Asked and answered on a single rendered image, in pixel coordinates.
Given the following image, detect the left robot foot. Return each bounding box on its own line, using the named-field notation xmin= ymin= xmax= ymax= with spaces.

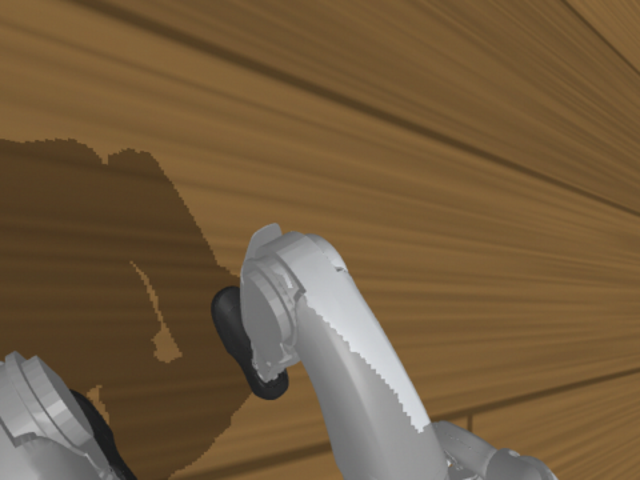
xmin=69 ymin=389 xmax=138 ymax=480

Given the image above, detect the right robot hand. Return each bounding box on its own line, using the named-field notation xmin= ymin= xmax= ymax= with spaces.
xmin=431 ymin=420 xmax=498 ymax=480

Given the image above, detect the right robot arm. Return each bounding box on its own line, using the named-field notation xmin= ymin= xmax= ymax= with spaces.
xmin=486 ymin=448 xmax=559 ymax=480

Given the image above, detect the right robot foot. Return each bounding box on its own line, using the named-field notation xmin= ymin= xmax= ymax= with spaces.
xmin=211 ymin=286 xmax=289 ymax=400

